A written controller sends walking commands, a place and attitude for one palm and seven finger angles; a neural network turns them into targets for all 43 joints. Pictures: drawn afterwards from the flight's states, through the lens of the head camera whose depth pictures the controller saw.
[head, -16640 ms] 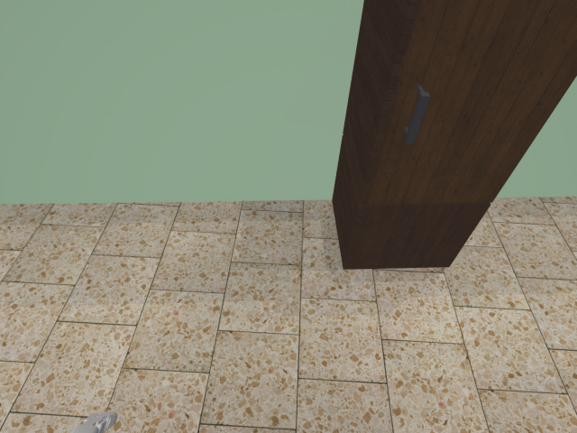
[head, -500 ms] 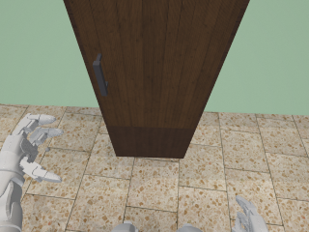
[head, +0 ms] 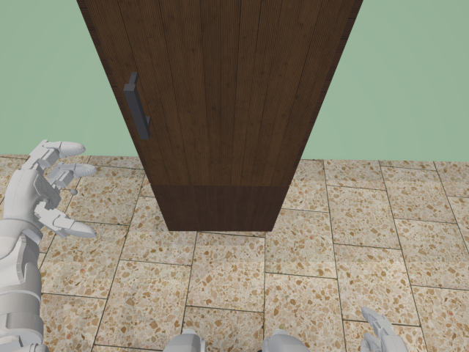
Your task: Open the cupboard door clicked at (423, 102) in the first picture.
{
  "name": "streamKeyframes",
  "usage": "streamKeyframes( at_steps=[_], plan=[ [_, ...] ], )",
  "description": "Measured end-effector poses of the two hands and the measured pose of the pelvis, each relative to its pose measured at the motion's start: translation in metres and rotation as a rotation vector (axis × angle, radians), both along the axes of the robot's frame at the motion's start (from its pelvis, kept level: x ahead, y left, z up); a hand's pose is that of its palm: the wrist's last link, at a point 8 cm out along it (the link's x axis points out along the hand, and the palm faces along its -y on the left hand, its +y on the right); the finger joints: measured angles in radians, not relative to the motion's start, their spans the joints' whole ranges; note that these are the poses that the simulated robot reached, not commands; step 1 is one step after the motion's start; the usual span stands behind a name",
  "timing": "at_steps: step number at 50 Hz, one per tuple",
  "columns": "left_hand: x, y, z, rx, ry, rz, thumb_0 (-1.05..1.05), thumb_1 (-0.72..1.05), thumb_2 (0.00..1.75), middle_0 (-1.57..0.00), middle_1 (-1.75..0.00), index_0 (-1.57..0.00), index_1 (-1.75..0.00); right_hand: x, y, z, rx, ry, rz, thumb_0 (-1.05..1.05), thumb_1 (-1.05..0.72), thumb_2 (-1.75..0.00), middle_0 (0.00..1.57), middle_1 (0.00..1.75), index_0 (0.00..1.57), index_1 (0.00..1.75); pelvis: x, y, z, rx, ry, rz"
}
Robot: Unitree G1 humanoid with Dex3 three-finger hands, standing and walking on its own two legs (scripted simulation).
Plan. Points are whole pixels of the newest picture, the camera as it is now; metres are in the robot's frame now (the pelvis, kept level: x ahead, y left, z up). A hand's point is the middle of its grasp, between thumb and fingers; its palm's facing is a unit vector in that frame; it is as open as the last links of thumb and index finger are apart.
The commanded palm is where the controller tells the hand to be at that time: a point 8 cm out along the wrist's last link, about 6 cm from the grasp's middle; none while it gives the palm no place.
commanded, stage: move the hooked fingers beside the handle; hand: left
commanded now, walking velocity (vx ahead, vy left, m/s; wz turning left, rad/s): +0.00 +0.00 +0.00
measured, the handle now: (140, 107) +0.55 +0.21 +0.05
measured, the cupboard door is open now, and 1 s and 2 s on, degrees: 0 0 0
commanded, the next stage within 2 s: slide the fingers in behind the handle in 2.00 s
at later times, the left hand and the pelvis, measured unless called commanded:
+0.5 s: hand (85, 162) +0.41 +0.27 +0.06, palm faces +0.04 -1.00 +0.00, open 14.0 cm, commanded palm +0.38 +0.32 +0.06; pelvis +0.00 +0.01 +0.00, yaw -1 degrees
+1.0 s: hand (93, 139) +0.46 +0.28 +0.06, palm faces +0.04 -1.00 +0.00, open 14.0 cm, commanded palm +0.45 +0.32 +0.05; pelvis -0.01 +0.02 -0.01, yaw -2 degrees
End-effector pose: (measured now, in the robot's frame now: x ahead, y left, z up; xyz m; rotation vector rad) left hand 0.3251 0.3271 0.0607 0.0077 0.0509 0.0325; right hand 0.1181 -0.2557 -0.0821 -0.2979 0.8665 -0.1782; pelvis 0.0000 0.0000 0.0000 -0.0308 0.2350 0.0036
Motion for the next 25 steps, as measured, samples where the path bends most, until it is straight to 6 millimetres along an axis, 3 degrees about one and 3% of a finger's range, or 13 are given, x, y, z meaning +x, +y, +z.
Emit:
streamKeyframes(
  at_steps=[14,25],
  plan=[
    [0.031,-0.001,-0.009,0.000,0.011,0.026,-0.01,-0.50,0.30,-0.30,-1.20,-0.30,-1.20,-0.030,-0.003,-0.010,-0.002,0.128,-0.048,0.01,-0.90,-0.90,0.21,0.30,0.21,0.30,0.002,0.003,-0.002,0.000,0.029,-0.010],
    [0.058,0.000,-0.001,-0.011,-0.010,0.004,-0.01,-0.50,0.30,-0.30,-1.20,-0.30,-1.20,-0.043,-0.003,-0.012,-0.006,0.176,-0.081,0.01,-0.90,-0.90,0.21,0.30,0.21,0.30,0.002,0.006,-0.004,-0.007,0.047,-0.017]
  ],
)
